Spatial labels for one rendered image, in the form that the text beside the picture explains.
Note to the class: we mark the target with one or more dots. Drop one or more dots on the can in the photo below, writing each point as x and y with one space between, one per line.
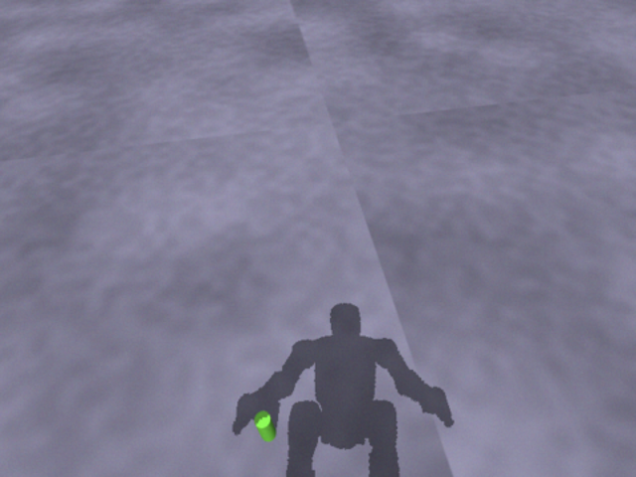
265 426

